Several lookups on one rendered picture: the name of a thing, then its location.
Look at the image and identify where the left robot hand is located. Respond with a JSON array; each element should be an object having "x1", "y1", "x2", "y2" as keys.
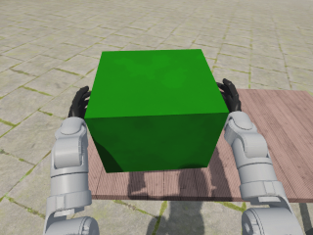
[{"x1": 67, "y1": 85, "x2": 92, "y2": 123}]

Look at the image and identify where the right robot hand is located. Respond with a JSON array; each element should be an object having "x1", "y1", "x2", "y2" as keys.
[{"x1": 216, "y1": 78, "x2": 242, "y2": 114}]

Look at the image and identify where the robot right forearm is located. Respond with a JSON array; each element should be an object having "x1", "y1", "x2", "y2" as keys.
[{"x1": 224, "y1": 111, "x2": 303, "y2": 235}]

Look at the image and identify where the carton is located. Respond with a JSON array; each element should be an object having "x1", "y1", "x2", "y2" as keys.
[{"x1": 84, "y1": 49, "x2": 230, "y2": 173}]

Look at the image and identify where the left robot upper arm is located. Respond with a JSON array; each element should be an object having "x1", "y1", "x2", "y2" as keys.
[{"x1": 45, "y1": 215, "x2": 100, "y2": 235}]

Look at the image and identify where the table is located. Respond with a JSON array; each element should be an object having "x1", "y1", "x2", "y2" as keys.
[{"x1": 87, "y1": 88, "x2": 313, "y2": 235}]

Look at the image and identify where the right robot upper arm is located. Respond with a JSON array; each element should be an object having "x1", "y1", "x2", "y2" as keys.
[{"x1": 241, "y1": 207, "x2": 302, "y2": 235}]

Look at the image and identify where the robot left forearm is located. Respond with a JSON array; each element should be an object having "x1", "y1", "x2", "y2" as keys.
[{"x1": 42, "y1": 117, "x2": 92, "y2": 235}]

